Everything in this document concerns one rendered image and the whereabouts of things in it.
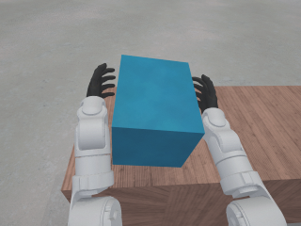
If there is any robot left hand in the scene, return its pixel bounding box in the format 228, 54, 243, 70
87, 63, 116, 99

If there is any robot left forearm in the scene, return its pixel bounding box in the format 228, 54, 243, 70
68, 96, 114, 226

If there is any robot right forearm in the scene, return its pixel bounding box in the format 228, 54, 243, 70
201, 107, 287, 226

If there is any robot right hand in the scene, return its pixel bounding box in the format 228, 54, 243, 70
192, 74, 218, 115

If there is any robot right upper arm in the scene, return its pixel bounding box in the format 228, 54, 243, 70
226, 195, 286, 226

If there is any carton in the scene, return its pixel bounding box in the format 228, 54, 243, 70
111, 55, 205, 168

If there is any pedestal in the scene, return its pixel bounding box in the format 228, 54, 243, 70
61, 86, 301, 226

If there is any robot left upper arm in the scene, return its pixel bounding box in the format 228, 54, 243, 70
68, 196, 122, 226

